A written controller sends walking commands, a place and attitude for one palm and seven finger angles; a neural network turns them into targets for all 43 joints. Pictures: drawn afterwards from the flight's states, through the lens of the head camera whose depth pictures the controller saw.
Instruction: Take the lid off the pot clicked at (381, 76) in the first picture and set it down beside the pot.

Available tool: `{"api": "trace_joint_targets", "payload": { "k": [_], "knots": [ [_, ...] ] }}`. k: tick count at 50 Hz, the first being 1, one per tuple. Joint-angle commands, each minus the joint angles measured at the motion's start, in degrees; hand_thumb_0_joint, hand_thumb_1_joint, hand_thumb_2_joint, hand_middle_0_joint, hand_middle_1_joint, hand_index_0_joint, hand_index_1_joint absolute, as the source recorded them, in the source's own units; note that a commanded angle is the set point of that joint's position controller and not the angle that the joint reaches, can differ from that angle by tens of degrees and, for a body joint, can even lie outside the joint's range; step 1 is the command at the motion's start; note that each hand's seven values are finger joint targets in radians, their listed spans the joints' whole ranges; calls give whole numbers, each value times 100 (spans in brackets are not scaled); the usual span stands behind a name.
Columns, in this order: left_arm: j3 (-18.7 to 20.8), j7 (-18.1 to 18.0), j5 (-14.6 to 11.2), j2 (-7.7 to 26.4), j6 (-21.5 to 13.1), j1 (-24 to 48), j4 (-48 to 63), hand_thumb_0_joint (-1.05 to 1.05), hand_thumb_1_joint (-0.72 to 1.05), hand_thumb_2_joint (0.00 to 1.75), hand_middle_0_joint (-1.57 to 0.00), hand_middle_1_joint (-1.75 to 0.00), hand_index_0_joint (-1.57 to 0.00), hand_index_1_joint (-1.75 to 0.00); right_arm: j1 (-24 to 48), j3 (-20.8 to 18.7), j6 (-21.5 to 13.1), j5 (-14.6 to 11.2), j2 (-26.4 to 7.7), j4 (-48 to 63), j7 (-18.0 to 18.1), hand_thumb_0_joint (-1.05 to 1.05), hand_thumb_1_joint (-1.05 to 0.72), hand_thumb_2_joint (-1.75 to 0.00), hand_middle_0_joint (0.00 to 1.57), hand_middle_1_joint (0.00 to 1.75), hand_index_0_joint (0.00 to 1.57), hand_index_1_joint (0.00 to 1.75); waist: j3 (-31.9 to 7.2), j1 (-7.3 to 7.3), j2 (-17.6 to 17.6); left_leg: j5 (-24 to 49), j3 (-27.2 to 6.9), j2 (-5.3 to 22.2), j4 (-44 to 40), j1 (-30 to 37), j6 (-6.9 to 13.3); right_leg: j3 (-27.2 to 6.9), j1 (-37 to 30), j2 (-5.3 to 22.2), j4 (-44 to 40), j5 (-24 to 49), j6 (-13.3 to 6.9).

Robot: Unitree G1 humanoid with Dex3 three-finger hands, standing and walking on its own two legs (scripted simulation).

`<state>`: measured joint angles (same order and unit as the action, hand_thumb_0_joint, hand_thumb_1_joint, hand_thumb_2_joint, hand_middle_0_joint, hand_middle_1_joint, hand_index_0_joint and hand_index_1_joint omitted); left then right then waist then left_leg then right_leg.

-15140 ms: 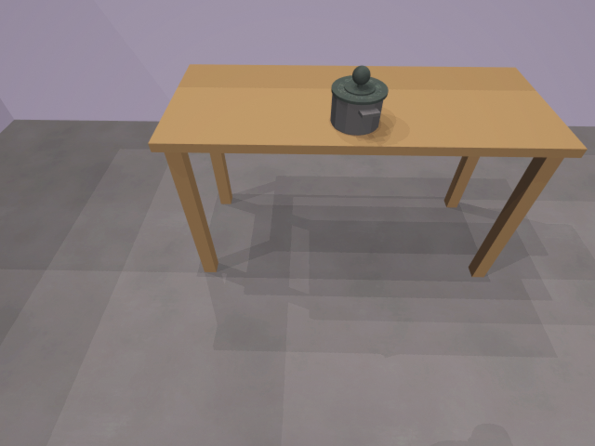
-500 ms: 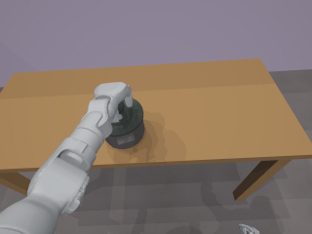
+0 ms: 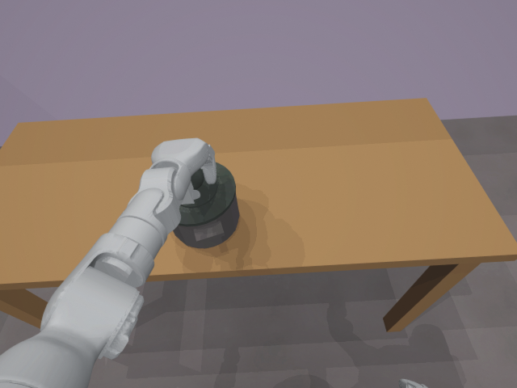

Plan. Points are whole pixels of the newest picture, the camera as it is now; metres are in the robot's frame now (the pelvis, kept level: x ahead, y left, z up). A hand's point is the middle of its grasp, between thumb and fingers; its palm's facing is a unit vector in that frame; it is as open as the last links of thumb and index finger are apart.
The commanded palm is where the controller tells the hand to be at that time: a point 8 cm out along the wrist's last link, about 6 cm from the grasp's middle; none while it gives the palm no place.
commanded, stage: close the fingers and squeeze the knob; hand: left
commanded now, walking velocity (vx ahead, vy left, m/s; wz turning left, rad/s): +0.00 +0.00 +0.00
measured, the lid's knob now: (190, 177) +0.47 +0.12 +0.04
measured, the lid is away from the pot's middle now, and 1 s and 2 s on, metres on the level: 0.00 0.01 0.02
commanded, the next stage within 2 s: lift the lid straight up in 0.12 s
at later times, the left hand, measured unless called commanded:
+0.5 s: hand (183, 181) +0.44 +0.12 +0.07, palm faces -0.32 -0.06 -0.95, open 5.8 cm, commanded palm +0.43 +0.12 +0.15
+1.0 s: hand (182, 159) +0.45 +0.11 +0.12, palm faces -0.27 -0.06 -0.96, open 5.4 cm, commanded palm +0.43 +0.12 +0.19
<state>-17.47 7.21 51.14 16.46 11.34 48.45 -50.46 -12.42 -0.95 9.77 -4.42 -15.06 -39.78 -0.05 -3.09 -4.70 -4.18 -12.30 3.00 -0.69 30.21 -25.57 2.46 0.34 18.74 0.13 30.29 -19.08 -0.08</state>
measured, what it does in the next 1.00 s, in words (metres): stands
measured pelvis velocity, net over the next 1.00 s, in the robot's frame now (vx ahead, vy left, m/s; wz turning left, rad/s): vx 0.00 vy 0.00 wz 0.02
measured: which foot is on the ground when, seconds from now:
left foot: down 0.00-1.00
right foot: down 0.00-1.00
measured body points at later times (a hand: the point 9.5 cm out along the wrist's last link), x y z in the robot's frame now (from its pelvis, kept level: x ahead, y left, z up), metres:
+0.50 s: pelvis +0.00 +0.00 +0.00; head +0.03 -0.03 +0.45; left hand +0.45 +0.12 +0.13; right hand +0.11 -0.25 -0.14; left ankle +0.03 +0.09 -0.73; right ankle -0.05 -0.12 -0.73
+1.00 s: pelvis +0.00 +0.00 +0.00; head +0.02 -0.04 +0.45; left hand +0.45 +0.11 +0.17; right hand +0.12 -0.25 -0.14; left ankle +0.03 +0.10 -0.73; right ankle -0.05 -0.12 -0.73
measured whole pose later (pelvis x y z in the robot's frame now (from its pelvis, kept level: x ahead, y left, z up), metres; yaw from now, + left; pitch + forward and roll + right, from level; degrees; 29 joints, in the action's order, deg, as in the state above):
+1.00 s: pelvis +0.00 +0.00 +0.00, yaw +1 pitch +5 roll +0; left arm -19.1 12.7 49.6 17.9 15.1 52.0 -44.5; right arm -10.5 -0.1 9.2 -4.7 -15.2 -39.6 -1.0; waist -2.7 -3.5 -5.1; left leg -11.4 2.3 -1.3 28.5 -22.5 2.4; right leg 1.0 15.7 0.6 29.3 -18.9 -0.1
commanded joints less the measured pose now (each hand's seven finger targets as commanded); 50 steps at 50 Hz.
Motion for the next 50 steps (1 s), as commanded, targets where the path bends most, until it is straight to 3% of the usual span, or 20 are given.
{"api": "trace_joint_targets", "payload": {
  "k": [1, 4, 6, 8, 9, 13, 14, 15, 16, 20, 24, 25, 30, 34, 35, 37, 41, 42, 47, 50],
  "knots": [
    [428, -344, 145, 1174, 71, 3059, 1254, 0, 53, 101, -76, -99, -96, -109, 198, -217, -196, 25, -684, 618, 10, 0, -90, -90, 20, 30, 20, 30, -2432, 4, 433, 1731, -305, 5, -12, 2209, 201, 184, 164, -180, -314, 2374, -179],
    [609, -362, 132, 1350, 75, 2860, 1208, 0, 56, 103, -77, -100, -98, -110, 222, -209, -209, 38, -697, 636, 9, 0, -90, -90, 20, 30, 20, 30, -2444, 67, 563, 1790, -314, 5, 4, 2161, 211, 169, 52, -173, -313, 2459, -184],
    [386, -362, 162, 1101, 106, 2864, 1194, 0, 58, 103, -78, -100, -100, -110, 268, -210, -191, 18, -677, 622, -4, 0, -90, -90, 20, 30, 20, 30, -2385, 26, 425, 1797, -312, 21, -9, 2239, 182, 208, 221, -183, -296, 2348, -186],
    [290, -332, 84, 879, 131, 2843, 1219, 0, 60, 104, -78, -100, -101, -111, 279, -226, -186, 18, -642, 655, -31, 0, -90, -90, 20, 30, 20, 30, -2256, 20, 581, 1813, -315, 34, 5, 2128, 200, 215, 209, -175, -311, 2328, -196],
    [559, -362, 135, 1285, 124, 2901, 1260, 0, 60, 104, -78, -100, -101, -111, 268, -218, -189, 31, -697, 635, -25, 0, -90, -90, 20, 30, 20, 30, -2394, 73, 487, 1771, -325, 21, 3, 2190, 193, 189, 129, -177, -296, 2371, -196],
    [360, -330, 56, 998, 146, 2902, 1368, 0, 61, 104, -78, -100, -103, -112, 382, -199, -193, 22, -616, 712, -8, 0, -90, -90, 20, 30, 20, 30, -2311, 47, 552, 1751, -298, -1, -2, 2095, 213, 182, 51, -155, -326, 2440, -189],
    [506, -338, 106, 1281, 165, 2958, 1309, 0, 62, 104, -78, -100, -103, -112, 346, -182, -183, 20, -670, 659, -2, 0, -90, -90, 20, 30, 20, 30, -2357, 58, 506, 1663, -304, -9, -15, 2123, 207, 155, 27, -161, -333, 2433, -183],
    [483, -337, 85, 1284, 198, 3031, 1300, 0, 62, 104, -78, -100, -103, -112, 357, -170, -182, 16, -651, 653, 15, 0, -90, -90, 20, 30, 20, 30, -2283, 37, 477, 1592, -283, -10, -34, 2086, 215, 151, 6, -154, -346, 2402, -175],
    [508, -330, 108, 1368, 180, 3221, 1534, 0, 62, 104, -78, -100, -103, -112, 353, -167, -197, 16, -659, 652, 22, 0, -90, -90, 20, 30, 20, 30, -2512, 40, 469, 1659, -298, -32, -26, 2203, 219, 136, -67, -156, -340, 2512, -170],
    [167, -232, 64, 928, 247, 3139, 1194, 0, 62, 104, -78, -100, -103, -112, 370, -162, -195, -10, -635, 627, 28, 0, -90, -90, 20, 30, 20, 30, -2062, -45, 494, 1471, -318, -6, -73, 2126, 206, 203, 235, -169, -388, 2178, -175],
    [425, -141, 13, 1334, 140, 3547, 1630, 0, 62, 104, -78, -100, -104, -112, 391, -147, -279, -5, -672, 670, 63, 0, -90, -90, 20, 30, 20, 30, -2468, -6, 463, 1488, -361, -47, -69, 2295, 234, 128, -10, -135, -398, 2327, -173],
    [264, -113, 13, 1133, 138, 3483, 1541, 0, 62, 104, -78, -100, -104, -112, 397, -152, -285, -3, -641, 664, 69, 0, -90, -90, 20, 30, 20, 30, -2428, -35, 418, 1546, -363, -46, -60, 2355, 228, 151, 55, -140, -380, 2312, -175],
    [240, 1, -28, 1108, 225, 3387, 1253, 0, 62, 104, -78, -100, -104, -112, 394, -131, -239, -24, -679, 619, 47, 0, -90, -90, 20, 30, 20, 30, -2055, -43, 632, 1360, -306, -50, -132, 2069, 226, 149, 54, -123, -448, 2292, -152],
    [492, 28, 16, 1439, 131, 3536, 1691, 0, 62, 104, -78, -100, -104, -112, 428, -140, -323, 7, -677, 677, 29, 0, -90, -90, 20, 30, 20, 30, -2546, 61, 463, 1711, -377, -71, -61, 2404, 236, 130, -125, -126, -382, 2561, -175],
    [299, 45, 3, 1190, 190, 3383, 1450, 0, 62, 104, -78, -100, -104, -112, 425, -126, -302, -2, -651, 663, 20, 0, -90, -90, 20, 30, 20, 30, -2309, 26, 477, 1677, -373, -71, -83, 2307, 221, 178, -31, -135, -379, 2480, -177],
    [363, 40, 22, 1278, 299, 3435, 1227, 0, 62, 104, -78, -100, -104, -112, 409, -113, -258, -24, -693, 601, 2, 0, -90, -90, 20, 30, 20, 30, -2040, 30, 617, 1480, -355, -44, -159, 2104, 205, 196, 27, -140, -416, 2311, -174],
    [502, 78, 70, 1536, 298, 3752, 1621, 0, 62, 104, -78, -100, -104, -112, 497, -101, -311, -4, -683, 672, 15, 0, -90, -90, 20, 30, 20, 30, -2469, 81, 490, 1616, -363, -87, -148, 2327, 224, 137, -190, -120, -405, 2533, -173],
    [404, 98, 43, 1386, 284, 3761, 1829, 0, 62, 104, -78, -100, -104, -112, 526, -122, -332, 4, -646, 722, 2, 0, -90, -90, 20, 30, 20, 30, -2557, 77, 389, 1770, -363, -76, -104, 2448, 223, 147, -200, -113, -378, 2628, -175],
    [311, 244, -38, 1206, 422, 3356, 1632, 0, 62, 104, -78, -100, -104, -112, 583, -110, -286, -11, -651, 737, -87, 0, -90, -90, 20, 30, 20, 30, -2246, 112, 613, 1857, -368, -80, -106, 2299, 217, 200, -172, -130, -386, 2701, -165],
    [535, 304, -3, 1572, 410, 3532, 2052, 0, 62, 104, -78, -100, -104, -112, 697, -98, -306, 2, -657, 820, -82, 0, -90, -90, 20, 30, 20, 30, -2478, 164, 583, 1979, -349, -110, -78, 2388, 242, 136, -397, -98, -370, 2998, -155]
  ]
}}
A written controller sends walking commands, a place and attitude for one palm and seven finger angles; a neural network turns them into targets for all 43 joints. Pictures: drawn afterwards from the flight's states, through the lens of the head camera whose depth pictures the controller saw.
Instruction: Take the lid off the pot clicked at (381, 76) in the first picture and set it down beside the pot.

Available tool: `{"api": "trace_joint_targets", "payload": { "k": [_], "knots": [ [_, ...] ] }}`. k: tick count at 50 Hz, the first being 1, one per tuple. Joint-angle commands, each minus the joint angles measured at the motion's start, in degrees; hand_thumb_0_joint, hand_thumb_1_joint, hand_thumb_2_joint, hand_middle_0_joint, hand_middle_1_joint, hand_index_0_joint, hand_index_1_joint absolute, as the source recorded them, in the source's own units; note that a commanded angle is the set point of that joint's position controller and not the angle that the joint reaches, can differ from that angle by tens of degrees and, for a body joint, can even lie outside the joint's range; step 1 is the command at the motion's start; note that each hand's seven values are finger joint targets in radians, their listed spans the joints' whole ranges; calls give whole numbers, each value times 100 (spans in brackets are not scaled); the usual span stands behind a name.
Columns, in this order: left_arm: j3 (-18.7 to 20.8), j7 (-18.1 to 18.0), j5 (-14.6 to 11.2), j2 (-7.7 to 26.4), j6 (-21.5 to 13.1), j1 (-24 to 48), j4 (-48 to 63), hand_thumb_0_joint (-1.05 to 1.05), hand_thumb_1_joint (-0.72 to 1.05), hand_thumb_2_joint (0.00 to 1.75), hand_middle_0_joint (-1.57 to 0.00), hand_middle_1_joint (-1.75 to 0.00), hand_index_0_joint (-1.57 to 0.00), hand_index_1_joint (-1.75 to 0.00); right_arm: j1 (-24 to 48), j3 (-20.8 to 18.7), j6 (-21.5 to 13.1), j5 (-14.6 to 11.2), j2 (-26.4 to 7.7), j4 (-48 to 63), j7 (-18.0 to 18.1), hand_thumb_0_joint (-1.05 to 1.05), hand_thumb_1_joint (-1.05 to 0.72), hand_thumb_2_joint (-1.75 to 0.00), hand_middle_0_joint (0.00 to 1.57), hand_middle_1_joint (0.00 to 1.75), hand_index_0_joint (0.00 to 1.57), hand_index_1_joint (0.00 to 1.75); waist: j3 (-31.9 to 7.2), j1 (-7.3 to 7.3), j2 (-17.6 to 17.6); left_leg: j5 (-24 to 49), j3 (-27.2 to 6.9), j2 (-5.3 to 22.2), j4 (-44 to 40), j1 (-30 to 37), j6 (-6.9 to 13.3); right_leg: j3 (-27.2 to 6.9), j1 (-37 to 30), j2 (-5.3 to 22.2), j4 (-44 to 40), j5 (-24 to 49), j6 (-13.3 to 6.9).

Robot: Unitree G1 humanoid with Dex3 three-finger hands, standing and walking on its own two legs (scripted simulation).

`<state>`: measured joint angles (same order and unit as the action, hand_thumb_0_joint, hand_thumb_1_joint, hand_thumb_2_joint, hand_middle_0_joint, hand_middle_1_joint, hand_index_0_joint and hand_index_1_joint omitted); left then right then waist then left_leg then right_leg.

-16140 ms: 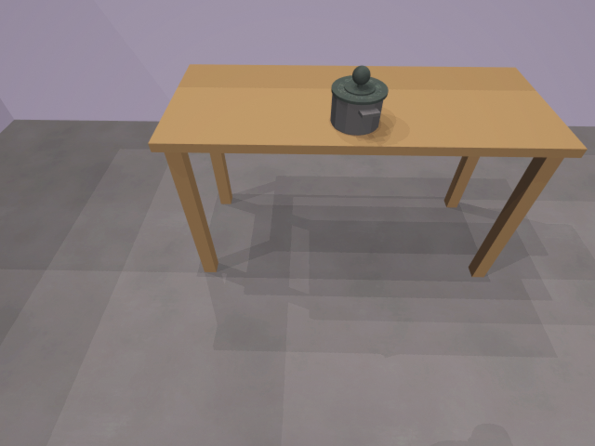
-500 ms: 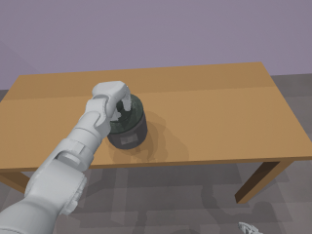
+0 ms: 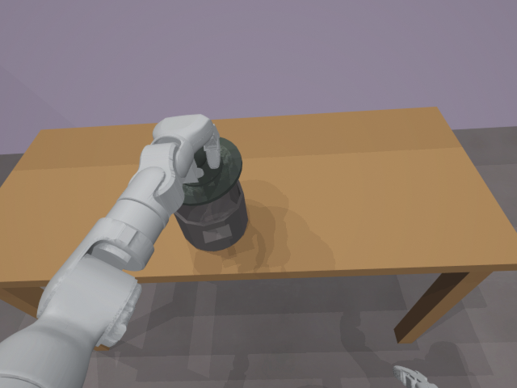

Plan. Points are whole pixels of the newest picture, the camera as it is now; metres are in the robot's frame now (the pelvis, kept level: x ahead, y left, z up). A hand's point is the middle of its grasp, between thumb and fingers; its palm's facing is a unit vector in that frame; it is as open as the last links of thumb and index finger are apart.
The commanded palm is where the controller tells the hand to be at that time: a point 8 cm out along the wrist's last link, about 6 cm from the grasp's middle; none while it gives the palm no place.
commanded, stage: lift the lid straight up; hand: left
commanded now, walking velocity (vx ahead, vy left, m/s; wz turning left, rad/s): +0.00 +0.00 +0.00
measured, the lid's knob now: (193, 154) +0.48 +0.11 +0.10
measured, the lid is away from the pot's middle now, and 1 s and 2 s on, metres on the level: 0.01 0.02 0.09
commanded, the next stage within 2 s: move the lid sideways beside the pot in 1.22 s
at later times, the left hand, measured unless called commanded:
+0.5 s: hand (186, 145) +0.45 +0.11 +0.15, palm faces -0.25 -0.04 -0.97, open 5.3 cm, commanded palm +0.44 +0.11 +0.23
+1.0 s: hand (175, 123) +0.46 +0.11 +0.19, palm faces -0.22 -0.03 -0.98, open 5.3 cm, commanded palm +0.44 +0.11 +0.27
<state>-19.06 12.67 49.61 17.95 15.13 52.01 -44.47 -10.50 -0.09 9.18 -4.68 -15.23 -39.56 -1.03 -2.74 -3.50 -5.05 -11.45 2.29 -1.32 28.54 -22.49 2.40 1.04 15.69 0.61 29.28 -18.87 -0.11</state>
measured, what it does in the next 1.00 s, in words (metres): stands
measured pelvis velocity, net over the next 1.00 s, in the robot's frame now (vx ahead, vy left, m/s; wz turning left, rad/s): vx -0.01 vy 0.01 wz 0.03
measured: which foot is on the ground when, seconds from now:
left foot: down 0.00-1.00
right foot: down 0.00-1.00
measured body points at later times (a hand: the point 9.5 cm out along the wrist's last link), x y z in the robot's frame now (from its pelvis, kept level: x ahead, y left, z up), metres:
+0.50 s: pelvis -0.01 +0.00 +0.00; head +0.01 -0.03 +0.45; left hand +0.46 +0.11 +0.21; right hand +0.13 -0.24 -0.13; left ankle +0.03 +0.10 -0.74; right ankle -0.05 -0.12 -0.73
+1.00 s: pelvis -0.01 +0.01 +0.00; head +0.02 -0.03 +0.45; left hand +0.46 +0.11 +0.25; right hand +0.14 -0.24 -0.13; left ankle +0.03 +0.10 -0.74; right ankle -0.05 -0.12 -0.73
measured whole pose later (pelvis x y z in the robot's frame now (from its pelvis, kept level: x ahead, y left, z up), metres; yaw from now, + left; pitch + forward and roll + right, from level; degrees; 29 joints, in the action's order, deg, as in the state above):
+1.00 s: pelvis -0.01 +0.01 +0.00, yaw +2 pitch +4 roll +0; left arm -21.0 21.7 49.6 20.1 18.0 63.5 -43.5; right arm -9.2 0.9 6.3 -4.5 -15.7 -39.1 -0.9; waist -1.7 -2.7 -4.7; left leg -9.7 1.2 -2.6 26.3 -20.5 3.0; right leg 2.2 13.4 1.7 27.6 -17.9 0.4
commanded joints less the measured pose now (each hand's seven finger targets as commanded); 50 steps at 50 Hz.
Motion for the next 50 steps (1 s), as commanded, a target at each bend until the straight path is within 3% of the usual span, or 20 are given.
{"api": "trace_joint_targets", "payload": {
  "k": [1, 3, 6, 7, 10, 12, 14, 21, 26, 28, 29, 30, 31, 33, 36, 38, 39, 44, 48, 50],
  "knots": [
    [614, -219, 182, 1362, 62, 3129, 1308, 0, 62, 104, -78, -100, -104, -112, 528, -149, -228, 11, -633, 785, 15, 0, -90, -90, 20, 30, 20, 30, -2419, 39, 696, 1827, -305, -60, 44, 2018, 228, 90, -50, -159, -276, 2848, -154],
    [520, -163, 131, 1171, 75, 3198, 1419, 0, 62, 104, -78, -100, -104, -112, 558, -159, -220, 7, -608, 813, 11, 0, -90, -90, 20, 30, 20, 30, -2282, 20, 813, 1804, -316, -38, 32, 1937, 233, 121, 4, -155, -303, 2762, -167],
    [570, -113, 161, 1373, 144, 3326, 1150, 0, 62, 104, -78, -100, -104, -112, 609, -108, -202, -12, -634, 760, 44, 0, -90, -90, 20, 30, 20, 30, -2105, 14, 776, 1421, -319, -60, -60, 1904, 214, 114, 97, -163, -361, 2411, -154],
    [382, -86, 131, 1153, 157, 3424, 1148, 0, 62, 104, -78, -100, -104, -112, 605, -107, -200, -20, -619, 762, 54, 0, -90, -90, 20, 30, 20, 30, -2035, -33, 744, 1362, -327, -49, -83, 1912, 209, 134, 181, -160, -365, 2295, -157],
    [408, -38, 128, 1246, 72, 3766, 1488, 0, 62, 104, -78, -100, -104, -112, 626, -122, -276, -2, -612, 797, 61, 0, -90, -90, 20, 30, 20, 30, -2369, -43, 526, 1484, -397, -49, -40, 2263, 209, 111, 205, -165, -354, 2256, -178],
    [242, 5, 102, 1024, 121, 3768, 1155, 0, 62, 104, -78, -100, -104, -112, 589, -104, -272, -10, -592, 737, 68, 0, -90, -90, 20, 30, 20, 30, -2123, -86, 630, 1280, -401, -68, -82, 2133, 200, 149, 328, -172, -401, 2057, -172],
    [437, 18, 124, 1275, 61, 3960, 1317, 0, 62, 104, -78, -100, -104, -112, 579, -87, -313, 13, -625, 750, 79, 0, -90, -90, 20, 30, 20, 30, -2351, -34, 619, 1329, -419, -69, -107, 2182, 203, 115, 180, -160, -393, 2140, -185],
    [310, 93, 164, 1071, 179, 3941, 937, 0, 62, 104, -78, -100, -104, -112, 564, -77, -317, 21, -614, 694, 55, 0, -90, -90, 20, 30, 20, 30, -2188, -23, 705, 1370, -432, -84, -136, 2126, 185, 153, 232, -168, -414, 2127, -194],
    [645, 152, 212, 1562, 217, 4261, 979, 0, 62, 104, -78, -100, -104, -112, 540, -56, -372, 41, -646, 700, 117, 0, -90, -90, 20, 30, 20, 30, -2333, 25, 833, 1321, -382, -116, -170, 2002, 232, 66, -93, -132, -458, 2374, -164],
    [458, 209, 197, 1292, 136, 4291, 1245, 0, 62, 104, -78, -100, -104, -112, 608, -63, -432, 39, -586, 821, 87, 0, -90, -90, 20, 30, 20, 30, -2493, 20, 736, 1591, -447, -108, -132, 2142, 222, 99, -84, -131, -412, 2469, -199],
    [433, 240, 203, 1255, 176, 4104, 1026, 0, 62, 104, -78, -100, -104, -112, 586, -82, -429, 41, -617, 773, 74, 0, -90, -90, 20, 30, 20, 30, -2321, 18, 726, 1509, -432, -104, -122, 2146, 224, 109, 36, -148, -437, 2405, -188],
    [542, 261, 195, 1362, 251, 3947, 718, 0, 62, 104, -78, -100, -104, -112, 517, -80, -393, 36, -647, 699, 78, 0, -90, -90, 20, 30, 20, 30, -2110, 19, 868, 1400, -397, -97, -166, 2008, 226, 119, 49, -158, -465, 2336, -174],
    [714, 268, 202, 1589, 259, 4095, 893, 0, 62, 104, -78, -100, -104, -112, 505, -78, -385, 40, -690, 700, 80, 0, -90, -90, 20, 30, 20, 30, -2220, 54, 807, 1416, -392, -90, -197, 2029, 216, 112, -43, -145, -456, 2371, -174],
    [610, 340, 160, 1444, 165, 4243, 1430, 0, 62, 104, -78, -100, -104, -112, 616, -92, -472, 53, -622, 885, 61, 0, -90, -90, 20, 30, 20, 30, -2598, 74, 752, 1740, -420, -123, -104, 2204, 248, 74, -222, -119, -426, 2691, -188],
    [455, 406, 213, 1329, 288, 4169, 1098, 0, 62, 104, -78, -100, -104, -112, 574, -91, -418, 25, -643, 789, 30, 0, -90, -90, 20, 30, 20, 30, -2196, 26, 789, 1624, -417, -115, -131, 2148, 231, 137, 23, -162, -455, 2500, -177],
    [604, 457, 151, 1442, 300, 4153, 1058, 0, 62, 104, -78, -100, -104, -112, 591, -83, -431, 32, -666, 823, 48, 0, -90, -90, 20, 30, 20, 30, -2185, 56, 865, 1604, -416, -125, -160, 2034, 242, 120, -79, -140, -478, 2527, -188],
    [740, 454, 172, 1701, 274, 4402, 1305, 0, 62, 104, -78, -100, -104, -112, 574, -83, -448, 39, -694, 792, 54, 0, -90, -90, 20, 30, 20, 30, -2389, 64, 804, 1590, -424, -123, -173, 2176, 245, 99, -153, -138, -467, 2554, -171],
    [424, 556, 202, 1393, 287, 4629, 1197, 0, 62, 104, -78, -100, -104, -112, 583, -74, -483, 26, -672, 758, 58, 0, -90, -90, 20, 30, 20, 30, -2238, -22, 703, 1648, -470, -122, -160, 2289, 225, 144, 98, -163, -474, 2432, -191],
    [375, 599, 129, 1255, 241, 4760, 1448, 0, 62, 104, -78, -100, -104, -112, 595, -91, -571, 48, -626, 836, 18, 0, -90, -90, 20, 30, 20, 30, -2531, 17, 611, 1837, -561, -127, -131, 2489, 217, 163, 68, -159, -454, 2417, -228],
    [526, 599, 226, 1507, 328, 4805, 1181, 0, 62, 104, -78, -100, -104, -112, 587, -74, -521, 49, -676, 733, 13, 0, -90, -90, 20, 30, 20, 30, -2423, 21, 714, 1777, -519, -120, -160, 2410, 206, 148, 57, -163, -449, 2460, -208]
  ]
}}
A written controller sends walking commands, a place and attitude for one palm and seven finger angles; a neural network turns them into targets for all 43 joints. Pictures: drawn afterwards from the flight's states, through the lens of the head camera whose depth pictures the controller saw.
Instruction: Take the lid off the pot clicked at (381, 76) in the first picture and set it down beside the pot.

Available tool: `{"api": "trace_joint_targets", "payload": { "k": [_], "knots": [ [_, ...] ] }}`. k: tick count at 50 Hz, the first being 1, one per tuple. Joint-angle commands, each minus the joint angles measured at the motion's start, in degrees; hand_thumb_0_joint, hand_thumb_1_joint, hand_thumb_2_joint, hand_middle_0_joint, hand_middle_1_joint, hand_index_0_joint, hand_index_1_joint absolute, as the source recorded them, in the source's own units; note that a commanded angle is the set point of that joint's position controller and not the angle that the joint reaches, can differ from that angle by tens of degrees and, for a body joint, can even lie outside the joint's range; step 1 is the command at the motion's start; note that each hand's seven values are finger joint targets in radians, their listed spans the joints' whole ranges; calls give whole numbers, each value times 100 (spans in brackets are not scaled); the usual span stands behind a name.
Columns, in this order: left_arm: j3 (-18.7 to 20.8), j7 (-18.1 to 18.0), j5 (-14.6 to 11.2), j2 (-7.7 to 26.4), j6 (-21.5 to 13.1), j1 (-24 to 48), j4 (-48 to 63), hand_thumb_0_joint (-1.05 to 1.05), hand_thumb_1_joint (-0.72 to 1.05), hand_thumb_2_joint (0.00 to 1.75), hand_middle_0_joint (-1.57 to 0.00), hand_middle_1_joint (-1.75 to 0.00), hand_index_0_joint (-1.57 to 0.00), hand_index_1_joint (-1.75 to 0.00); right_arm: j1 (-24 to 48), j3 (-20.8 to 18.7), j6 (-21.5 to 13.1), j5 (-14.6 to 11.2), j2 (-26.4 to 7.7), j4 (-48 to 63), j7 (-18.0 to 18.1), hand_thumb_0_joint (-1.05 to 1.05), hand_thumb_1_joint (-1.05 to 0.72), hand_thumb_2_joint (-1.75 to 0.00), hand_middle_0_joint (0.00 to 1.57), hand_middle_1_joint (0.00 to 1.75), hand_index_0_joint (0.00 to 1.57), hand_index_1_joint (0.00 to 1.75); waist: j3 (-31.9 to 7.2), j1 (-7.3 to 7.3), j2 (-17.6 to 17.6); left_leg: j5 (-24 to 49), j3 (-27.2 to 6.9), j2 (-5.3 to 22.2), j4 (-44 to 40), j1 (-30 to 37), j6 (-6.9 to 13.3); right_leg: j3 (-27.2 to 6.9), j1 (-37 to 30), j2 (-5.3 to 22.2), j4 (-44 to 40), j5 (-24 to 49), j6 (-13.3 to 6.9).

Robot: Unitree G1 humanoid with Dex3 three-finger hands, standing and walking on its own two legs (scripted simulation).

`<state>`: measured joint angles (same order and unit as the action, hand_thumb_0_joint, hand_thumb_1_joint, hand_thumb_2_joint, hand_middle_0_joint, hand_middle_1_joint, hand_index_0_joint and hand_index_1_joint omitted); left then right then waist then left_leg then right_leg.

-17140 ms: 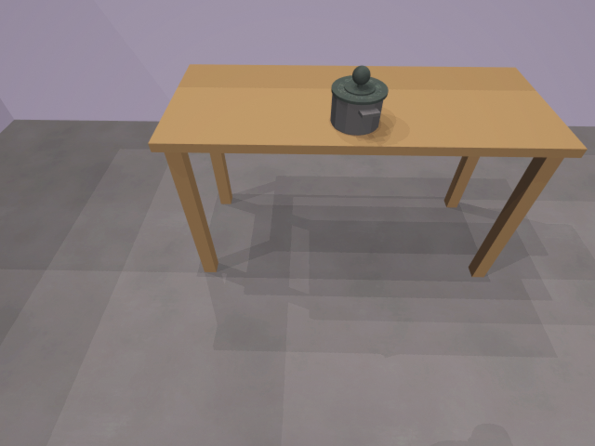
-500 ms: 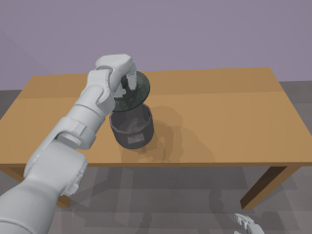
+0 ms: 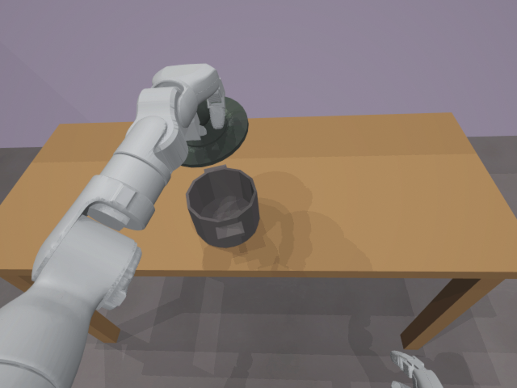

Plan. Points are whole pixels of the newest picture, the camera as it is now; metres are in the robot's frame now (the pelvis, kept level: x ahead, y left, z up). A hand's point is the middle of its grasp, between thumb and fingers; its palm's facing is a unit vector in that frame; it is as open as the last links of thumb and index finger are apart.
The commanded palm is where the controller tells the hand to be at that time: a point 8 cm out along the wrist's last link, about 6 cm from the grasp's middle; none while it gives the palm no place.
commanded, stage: lift the lid straight up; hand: left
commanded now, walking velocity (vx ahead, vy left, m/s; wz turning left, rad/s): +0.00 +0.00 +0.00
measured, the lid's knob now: (195, 112) +0.50 +0.10 +0.18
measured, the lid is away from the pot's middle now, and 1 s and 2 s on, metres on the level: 0.02 0.09 0.21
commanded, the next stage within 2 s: move the lid sideways beside the pot in 0.22 s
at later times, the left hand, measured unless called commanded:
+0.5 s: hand (192, 114) +0.47 +0.10 +0.20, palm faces -0.23 -0.04 -0.97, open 5.3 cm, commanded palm +0.45 +0.12 +0.27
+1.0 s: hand (146, 120) +0.47 +0.17 +0.19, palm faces -0.27 -0.03 -0.96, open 5.2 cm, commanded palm +0.45 +0.18 +0.27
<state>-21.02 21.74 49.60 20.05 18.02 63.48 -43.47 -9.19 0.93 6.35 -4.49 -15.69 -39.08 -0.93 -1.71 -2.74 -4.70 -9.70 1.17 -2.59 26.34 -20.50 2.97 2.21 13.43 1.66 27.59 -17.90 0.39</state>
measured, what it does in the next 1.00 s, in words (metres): stands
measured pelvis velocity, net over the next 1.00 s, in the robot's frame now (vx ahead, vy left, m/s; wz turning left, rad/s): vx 0.00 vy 0.01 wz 0.00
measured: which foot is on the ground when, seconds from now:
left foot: down 0.00-1.00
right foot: down 0.00-1.00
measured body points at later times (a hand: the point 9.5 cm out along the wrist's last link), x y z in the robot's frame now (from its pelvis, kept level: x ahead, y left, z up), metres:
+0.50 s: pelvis +0.00 +0.00 +0.00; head +0.02 -0.04 +0.45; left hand +0.48 +0.10 +0.25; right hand +0.12 -0.25 -0.13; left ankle +0.04 +0.09 -0.74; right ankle -0.04 -0.12 -0.74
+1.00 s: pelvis +0.00 +0.01 +0.00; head +0.03 -0.02 +0.45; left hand +0.48 +0.17 +0.25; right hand +0.13 -0.25 -0.12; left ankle +0.04 +0.09 -0.74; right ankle -0.04 -0.12 -0.74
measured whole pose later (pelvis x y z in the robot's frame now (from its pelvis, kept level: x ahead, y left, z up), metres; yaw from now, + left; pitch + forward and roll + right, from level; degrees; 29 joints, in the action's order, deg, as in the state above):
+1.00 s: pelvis +0.00 +0.01 +0.00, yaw +0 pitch +4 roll -1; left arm -15.7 26.9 51.5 28.8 13.1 63.0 -45.1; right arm -9.7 1.2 7.2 -4.9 -16.2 -37.9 0.2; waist -0.6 -3.1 -3.8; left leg -9.6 0.9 -2.4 26.3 -20.9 3.4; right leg 2.3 13.1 1.4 25.9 -16.9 0.7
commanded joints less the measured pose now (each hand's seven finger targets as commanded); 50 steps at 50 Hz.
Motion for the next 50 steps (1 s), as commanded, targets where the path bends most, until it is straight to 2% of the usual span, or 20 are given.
{"api": "trace_joint_targets", "payload": {
  "k": [1, 5, 9, 11, 14, 16, 18, 22, 23, 26, 30, 31, 33, 35, 38, 39, 43, 45, 48, 50],
  "knots": [
    [517, -283, 209, 1057, 62, 3780, 1146, 0, 62, 104, -78, -100, -104, -112, 503, -165, -241, 13, -592, 705, -11, 0, -90, -90, 20, 30, 20, 30, -2479, -74, 681, 1577, -417, -6, 48, 2195, 139, 55, 327, -274, -271, 2320, -259],
    [253, -208, 189, 662, 222, 3679, 548, 0, 62, 104, -78, -100, -104, -112, 508, -134, -144, 6, -612, 625, -3, 0, -90, -90, 20, 30, 20, 30, -2040, -139, 807, 1121, -382, -4, -54, 1921, 121, 93, 573, -266, -342, 1889, -257],
    [694, -226, 263, 1251, 19, 4068, 1087, 0, 62, 104, -78, -100, -104, -112, 465, -148, -243, 68, -613, 724, 39, 0, -90, -90, 20, 30, 20, 30, -2776, -64, 723, 1498, -429, 6, 25, 2278, 155, 0, 210, -251, -298, 2253, -268],
    [523, -257, 301, 1020, 66, 3975, 791, 0, 62, 104, -78, -100, -104, -112, 441, -140, -217, 53, -575, 669, 28, 0, -90, -90, 20, 30, 20, 30, -2549, -73, 668, 1470, -419, 8, 4, 2181, 133, 46, 357, -265, -291, 2155, -276],
    [850, -294, 278, 1298, 85, 3661, 585, 0, 62, 104, -78, -100, -104, -112, 461, -134, -194, 77, -626, 683, 25, 0, -90, -90, 20, 30, 20, 30, -2480, 18, 885, 1474, -362, 17, -25, 1966, 150, 11, 163, -240, -309, 2287, -266],
    [648, -306, 282, 1077, 99, 3671, 647, 0, 62, 104, -78, -100, -104, -112, 512, -134, -193, 56, -580, 725, 22, 0, -90, -90, 20, 30, 20, 30, -2461, 9, 812, 1483, -349, 2, -21, 1997, 156, 17, 198, -243, -312, 2271, -265],
    [820, -297, 319, 1262, 148, 3523, 352, 0, 62, 104, -78, -100, -104, -112, 459, -120, -161, 55, -610, 707, 47, 0, -90, -90, 20, 30, 20, 30, -2247, 19, 1009, 1335, -342, 14, -67, 1734, 162, 6, 160, -231, -366, 2201, -267],
    [987, -264, 396, 1612, 73, 3634, 593, 0, 62, 104, -78, -100, -104, -112, 480, -124, -199, 56, -623, 777, 97, 0, -90, -90, 20, 30, 20, 30, -2536, 48, 834, 1411, -343, -2, -36, 1946, 184, -40, 30, -233, -337, 2290, -253],
    [941, -206, 357, 1532, -8, 3625, 804, 0, 62, 104, -78, -100, -104, -112, 463, -137, -217, 68, -614, 840, 102, 0, -90, -90, 20, 30, 20, 30, -2640, 42, 877, 1494, -335, -8, -22, 1929, 204, -51, -59, -206, -366, 2428, -250],
    [804, -124, 356, 1477, 11, 3519, 546, 0, 62, 104, -78, -100, -104, -112, 435, -143, -181, 16, -648, 792, 124, 0, -90, -90, 20, 30, 20, 30, -2230, -33, 886, 1211, -297, -16, -56, 1835, 206, -22, 165, -235, -424, 2169, -217],
    [1043, -25, 344, 1864, -189, 3543, 853, 0, 62, 104, -78, -100, -104, -112, 398, -169, -230, 19, -687, 828, 161, 0, -90, -90, 20, 30, 20, 30, -2440, -30, 664, 1370, -327, -12, -12, 2069, 223, -52, 113, -232, -419, 2238, -230],
    [801, 8, 324, 1603, -198, 3537, 840, 0, 62, 104, -78, -100, -104, -112, 358, -165, -220, 3, -671, 809, 161, 0, -90, -90, 20, 30, 20, 30, -2317, -81, 653, 1373, -338, -24, -14, 2062, 221, -18, 222, -248, -433, 2202, -229],
    [853, 53, 297, 1653, -242, 3467, 765, 0, 62, 104, -78, -100, -104, -112, 312, -190, -224, -4, -703, 791, 170, 0, -90, -90, 20, 30, 20, 30, -2201, -105, 706, 1353, -339, -5, 9, 1998, 235, -14, 297, -238, -487, 2150, -245],
    [1093, 34, 306, 2009, -357, 3696, 1184, 0, 62, 104, -78, -100, -104, -112, 312, -202, -265, 12, -717, 821, 169, 0, -90, -90, 20, 30, 20, 30, -2524, -61, 518, 1422, -379, -15, 23, 2246, 229, -26, 183, -253, -436, 2191, -239],
    [992, 92, 272, 1839, -415, 3407, 1078, 0, 62, 104, -78, -100, -104, -112, 276, -219, -250, 11, -710, 831, 156, 0, -90, -90, 20, 30, 20, 30, -2423, -74, 519, 1590, -396, -1, 61, 2208, 224, -2, 270, -245, -460, 2228, -264],
    [1227, 77, 320, 2181, -431, 3455, 1142, 0, 62, 104, -78, -100, -104, -112, 256, -223, -224, 13, -765, 786, 145, 0, -90, -90, 20, 30, 20, 30, -2469, -47, 516, 1627, -399, 21, 66, 2252, 215, -3, 217, -260, -434, 2291, -256],
    [1039, 147, 282, 1971, -437, 3316, 1068, 0, 62, 104, -78, -100, -104, -112, 266, -235, -187, -12, -753, 821, 134, 0, -90, -90, 20, 30, 20, 30, -2341, -91, 538, 1722, -398, 10, 92, 2187, 219, 23, 326, -250, -463, 2284, -263],
    [1249, 155, 348, 2327, -434, 3255, 820, 0, 62, 104, -78, -100, -104, -112, 256, -209, -133, -23, -795, 777, 151, 0, -90, -90, 20, 30, 20, 30, -2295, -80, 553, 1487, -381, 10, 41, 2120, 206, 15, 300, -270, -468, 2119, -245],
    [1095, 218, 293, 2190, -540, 3466, 1107, 0, 62, 104, -78, -100, -104, -112, 242, -230, -148, -16, -791, 838, 158, 0, -90, -90, 20, 30, 20, 30, -2414, -129, 530, 1633, -406, 10, 103, 2212, 220, 15, 348, -255, -480, 2197, -258],
    [1420, 195, 359, 2632, -621, 3523, 1319, 0, 62, 104, -78, -100, -104, -112, 204, -244, -149, 3, -818, 841, 153, 0, -90, -90, 20, 30, 20, 30, -2690, -75, 276, 1849, -440, 22, 125, 2464, 216, 1, 286, -283, -435, 2274, -262]
  ]
}}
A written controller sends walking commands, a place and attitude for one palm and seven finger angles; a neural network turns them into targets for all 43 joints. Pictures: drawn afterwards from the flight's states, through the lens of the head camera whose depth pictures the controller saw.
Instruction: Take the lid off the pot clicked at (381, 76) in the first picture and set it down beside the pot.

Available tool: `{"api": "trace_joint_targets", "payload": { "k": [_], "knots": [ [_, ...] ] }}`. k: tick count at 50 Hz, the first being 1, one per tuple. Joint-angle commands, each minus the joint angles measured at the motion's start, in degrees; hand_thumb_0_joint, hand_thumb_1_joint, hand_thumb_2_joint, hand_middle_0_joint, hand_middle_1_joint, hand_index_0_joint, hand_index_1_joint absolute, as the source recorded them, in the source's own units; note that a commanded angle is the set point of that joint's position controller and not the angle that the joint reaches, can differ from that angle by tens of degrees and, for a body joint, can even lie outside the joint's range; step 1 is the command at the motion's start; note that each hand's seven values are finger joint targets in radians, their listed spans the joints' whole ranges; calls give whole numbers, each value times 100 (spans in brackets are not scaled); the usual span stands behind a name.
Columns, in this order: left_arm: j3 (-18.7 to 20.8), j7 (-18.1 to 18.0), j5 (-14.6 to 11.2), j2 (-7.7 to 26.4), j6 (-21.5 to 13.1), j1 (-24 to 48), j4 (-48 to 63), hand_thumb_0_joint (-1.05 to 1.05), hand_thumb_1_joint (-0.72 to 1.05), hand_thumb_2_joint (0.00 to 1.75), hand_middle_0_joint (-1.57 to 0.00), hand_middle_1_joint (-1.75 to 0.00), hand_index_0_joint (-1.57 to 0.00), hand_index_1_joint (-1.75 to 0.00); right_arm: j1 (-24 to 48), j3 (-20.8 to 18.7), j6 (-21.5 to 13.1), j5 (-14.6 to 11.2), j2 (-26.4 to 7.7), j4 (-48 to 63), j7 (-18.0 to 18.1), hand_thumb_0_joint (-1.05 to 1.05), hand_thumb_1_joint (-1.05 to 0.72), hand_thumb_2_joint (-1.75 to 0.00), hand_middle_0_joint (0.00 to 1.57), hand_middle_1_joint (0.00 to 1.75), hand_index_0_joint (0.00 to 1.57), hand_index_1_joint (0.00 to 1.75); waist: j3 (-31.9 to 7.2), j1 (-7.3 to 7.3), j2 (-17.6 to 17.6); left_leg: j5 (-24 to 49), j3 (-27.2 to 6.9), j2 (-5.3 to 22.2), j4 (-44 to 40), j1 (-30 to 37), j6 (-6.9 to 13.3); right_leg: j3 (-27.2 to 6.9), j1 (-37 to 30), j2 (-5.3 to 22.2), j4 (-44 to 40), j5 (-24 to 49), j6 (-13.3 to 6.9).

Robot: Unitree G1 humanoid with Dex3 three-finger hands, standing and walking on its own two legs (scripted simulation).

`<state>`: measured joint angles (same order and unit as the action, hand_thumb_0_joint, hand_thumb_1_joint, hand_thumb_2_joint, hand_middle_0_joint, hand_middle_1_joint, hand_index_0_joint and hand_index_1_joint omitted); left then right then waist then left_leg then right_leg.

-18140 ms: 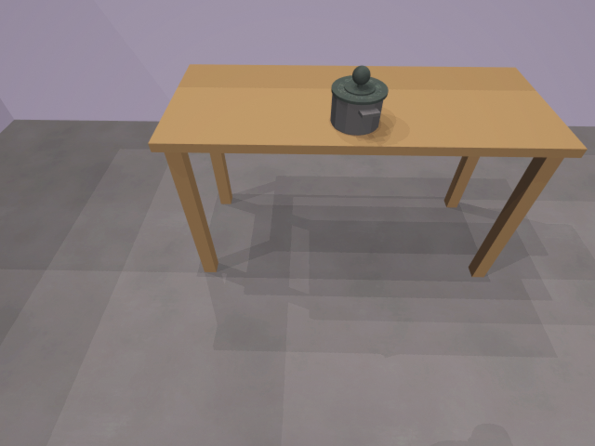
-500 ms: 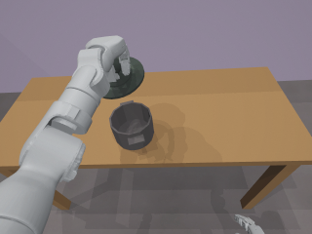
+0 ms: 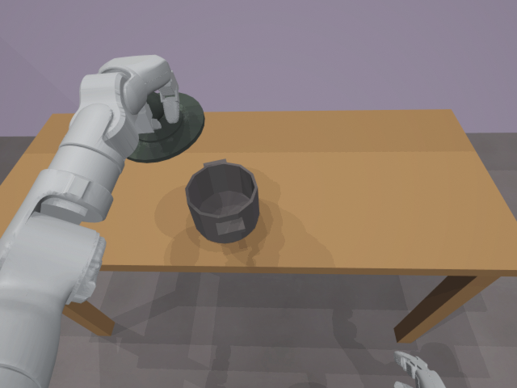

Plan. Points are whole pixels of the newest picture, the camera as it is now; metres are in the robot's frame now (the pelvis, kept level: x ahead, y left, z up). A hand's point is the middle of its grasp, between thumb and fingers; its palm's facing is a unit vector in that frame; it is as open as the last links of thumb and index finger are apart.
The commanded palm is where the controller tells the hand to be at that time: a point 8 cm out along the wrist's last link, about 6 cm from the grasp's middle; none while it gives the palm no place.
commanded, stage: move the lid sideways beside the pot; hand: left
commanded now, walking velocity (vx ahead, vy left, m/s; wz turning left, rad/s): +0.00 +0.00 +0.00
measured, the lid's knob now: (149, 106) +0.50 +0.17 +0.18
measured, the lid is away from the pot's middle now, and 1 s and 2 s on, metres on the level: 0.09 0.21 0.23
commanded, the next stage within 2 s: lower the lid onto the table in 1.36 s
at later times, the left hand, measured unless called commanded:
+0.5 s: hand (111, 114) +0.46 +0.22 +0.20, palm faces -0.27 -0.03 -0.96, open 5.2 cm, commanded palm +0.45 +0.22 +0.27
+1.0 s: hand (67, 120) +0.46 +0.28 +0.19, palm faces -0.32 -0.05 -0.95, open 5.2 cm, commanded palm +0.46 +0.29 +0.27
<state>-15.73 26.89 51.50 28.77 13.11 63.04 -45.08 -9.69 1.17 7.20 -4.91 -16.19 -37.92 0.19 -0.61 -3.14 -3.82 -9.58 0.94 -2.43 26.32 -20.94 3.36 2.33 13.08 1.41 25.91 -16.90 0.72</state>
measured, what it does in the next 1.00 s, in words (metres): stands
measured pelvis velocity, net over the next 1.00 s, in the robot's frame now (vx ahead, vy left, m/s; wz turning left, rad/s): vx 0.00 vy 0.02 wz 0.00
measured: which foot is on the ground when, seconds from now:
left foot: down 0.00-1.00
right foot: down 0.00-1.00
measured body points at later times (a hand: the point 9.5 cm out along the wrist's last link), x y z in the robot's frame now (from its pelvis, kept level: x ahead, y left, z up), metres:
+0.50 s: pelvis -0.01 +0.01 +0.00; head +0.03 +0.00 +0.45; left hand +0.47 +0.22 +0.25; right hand +0.11 -0.25 -0.13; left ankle +0.04 +0.08 -0.74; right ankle -0.04 -0.13 -0.74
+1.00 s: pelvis +0.00 +0.02 +0.00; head +0.05 +0.01 +0.45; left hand +0.47 +0.28 +0.24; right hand +0.08 -0.26 -0.12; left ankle +0.04 +0.08 -0.74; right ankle -0.04 -0.13 -0.74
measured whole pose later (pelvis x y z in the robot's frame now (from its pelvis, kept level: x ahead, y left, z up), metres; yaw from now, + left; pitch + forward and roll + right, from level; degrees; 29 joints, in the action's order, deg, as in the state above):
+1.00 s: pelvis +0.00 +0.02 +0.00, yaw +0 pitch +6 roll -2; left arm -8.3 30.2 52.6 43.0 1.2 63.1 -50.2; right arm -13.7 0.6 8.9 -5.7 -17.4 -38.6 1.6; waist 0.4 -3.9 -2.7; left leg -9.8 0.6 -2.3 28.3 -24.4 4.4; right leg 2.6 14.8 1.1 24.4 -15.4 1.5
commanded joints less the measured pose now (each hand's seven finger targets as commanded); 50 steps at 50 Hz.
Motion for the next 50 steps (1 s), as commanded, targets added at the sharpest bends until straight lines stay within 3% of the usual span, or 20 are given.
{"api": "trace_joint_targets", "payload": {
  "k": [1, 3, 5, 8, 11, 15, 16, 19, 22, 24, 25, 28, 29, 33, 38, 42, 44, 46, 47, 50],
  "knots": [
    [736, -292, 157, 1556, -131, 3389, 1267, 0, 62, 104, -78, -100, -104, -112, 244, -259, -215, 33, -740, 722, 42, 0, -90, -90, 20, 30, 20, 30, -2680, -65, 254, 1896, -437, 5, 141, 2469, 169, 22, 418, -269, -266, 2141, -292],
    [776, -260, 128, 1567, -160, 3213, 1162, 0, 62, 104, -78, -100, -104, -112, 175, -280, -188, 32, -776, 711, 24, 0, -90, -90, 20, 30, 20, 30, -2547, -53, 369, 1912, -445, 41, 126, 2348, 155, 56, 478, -262, -291, 2064, -305],
    [864, -270, 158, 1732, -185, 3337, 1326, 0, 62, 104, -78, -100, -104, -112, 214, -277, -159, 28, -779, 725, 14, 0, -90, -90, 20, 30, 20, 30, -2582, -44, 155, 1877, -447, 37, 119, 2452, 148, 55, 512, -274, -284, 2001, -302],
    [697, -220, 115, 1542, -224, 3250, 1325, 0, 62, 104, -78, -100, -104, -112, 212, -295, -137, 14, -786, 754, 1, 0, -90, -90, 20, 30, 20, 30, -2493, -87, 212, 1917, -470, 56, 141, 2431, 140, 71, 647, -273, -310, 1888, -315],
    [858, -214, 139, 1766, -245, 3326, 1435, 0, 62, 104, -78, -100, -104, -112, 178, -305, -115, 24, -794, 740, -3, 0, -90, -90, 20, 30, 20, 30, -2666, -74, 128, 1833, -504, 55, 128, 2587, 137, 85, 652, -307, -317, 1770, -303],
    [1074, -221, 171, 2123, -313, 3209, 961, 0, 62, 104, -78, -100, -104, -112, 104, -271, -74, 2, -838, 685, 30, 0, -90, -90, 20, 30, 20, 30, -2401, -51, 347, 1550, -477, 36, 57, 2222, 141, 101, 543, -309, -341, 1706, -303],
    [866, -201, 173, 1914, -320, 3323, 967, 0, 62, 104, -78, -100, -104, -112, 121, -270, -60, -17, -830, 680, 32, 0, -90, -90, 20, 30, 20, 30, -2344, -84, 267, 1480, -487, 51, 25, 2234, 118, 131, 661, -309, -332, 1584, -306],
    [792, -196, 159, 1856, -423, 3645, 1404, 0, 62, 104, -78, -100, -104, -112, 74, -321, -88, 14, -826, 703, 25, 0, -90, -90, 20, 30, 20, 30, -2622, -123, -10, 1580, -553, 74, 72, 2591, 121, 117, 788, -329, -361, 1449, -323],
    [1058, -198, 183, 2139, -489, 3389, 1218, 0, 62, 104, -78, -100, -104, -112, -4, -326, -102, 25, -846, 684, 44, 0, -90, -90, 20, 30, 20, 30, -2710, -75, 1, 1610, -567, 75, 90, 2618, 118, 124, 768, -330, -358, 1430, -332],
    [985, -157, 140, 2087, -509, 3232, 699, 0, 62, 104, -78, -100, -104, -112, -49, -301, -55, 3, -871, 618, 55, 0, -90, -90, 20, 30, 20, 30, -2262, -113, 268, 1315, -508, 62, 33, 2215, 134, 144, 759, -333, -413, 1384, -313],
    [1035, -161, 163, 2183, -503, 3263, 689, 0, 62, 104, -78, -100, -104, -112, -46, -306, -53, -17, -886, 607, 55, 0, -90, -90, 20, 30, 20, 30, -2242, -76, 263, 1207, -496, 71, 10, 2180, 128, 150, 762, -328, -396, 1315, -312],
    [1167, -190, 231, 2465, -658, 3567, 1290, 0, 62, 104, -78, -100, -104, -112, -6, -339, -90, 30, -912, 710, 60, 0, -90, -90, 20, 30, 20, 30, -2662, -56, -67, 1476, -523, 70, 90, 2446, 126, 98, 693, -293, -376, 1446, -353],
    [1145, -185, 228, 2406, -680, 3547, 1273, 0, 62, 104, -78, -100, -104, -112, -58, -342, -74, 33, -875, 701, 63, 0, -90, -90, 20, 30, 20, 30, -2709, -82, -62, 1549, -559, 72, 87, 2518, 136, 122, 678, -338, -381, 1454, -337],
    [1130, -86, 140, 2441, -690, 2995, 371, 0, 62, 104, -78, -100, -104, -112, -124, -312, -22, -29, -953, 620, 93, 0, -90, -90, 20, 30, 20, 30, -2069, -81, 292, 1033, -463, 61, 10, 1933, 142, 137, 747, -304, -450, 1228, -322],
    [1277, -66, 193, 2874, -915, 3513, 921, 0, 62, 104, -78, -100, -104, -112, -190, -345, -55, -14, -987, 645, 157, 0, -90, -90, 20, 30, 20, 30, -2575, -107, 35, 1261, -469, 74, 97, 2243, 186, 102, 613, -304, -445, 1447, -317],
    [1212, 8, 124, 2861, -1005, 3293, 423, 0, 62, 104, -78, -100, -104, -112, -292, -322, -24, -71, -1005, 513, 200, 0, -90, -90, 20, 30, 20, 30, -2203, -148, 13, 1022, -452, 98, 57, 2109, 182, 168, 814, -353, -482, 1219, -288],
    [1290, -7, 175, 3014, -1097, 3471, 756, 0, 62, 104, -78, -100, -104, -112, -298, -345, -26, -37, -1008, 539, 193, 0, -90, -90, 20, 30, 20, 30, -2501, -142, -228, 1296, -469, 104, 127, 2328, 189, 139, 759, -352, -459, 1359, -305],
    [1253, 3, 174, 2925, -1167, 3511, 923, 0, 62, 104, -78, -100, -104, -112, -327, -364, -46, -29, -986, 539, 197, 0, -90, -90, 20, 30, 20, 30, -2586, -143, -391, 1491, -492, 115, 171, 2523, 184, 165, 848, -365, -455, 1385, -309],
    [1400, 7, 166, 3072, -1179, 3202, 584, 0, 62, 104, -78, -100, -104, -112, -372, -354, -38, -46, -1008, 506, 206, 0, -90, -90, 20, 30, 20, 30, -2422, -143, -251, 1503, -496, 121, 180, 2421, 185, 179, 889, -377, -458, 1369, -309],
    [1500, 44, 116, 3224, -1257, 3232, 748, 0, 62, 104, -78, -100, -104, -112, -366, -366, 5, -46, -1041, 515, 189, 0, -90, -90, 20, 30, 20, 30, -2509, -113, -217, 1663, -480, 128, 185, 2382, 191, 176, 779, -362, -443, 1554, -299]
  ]
}}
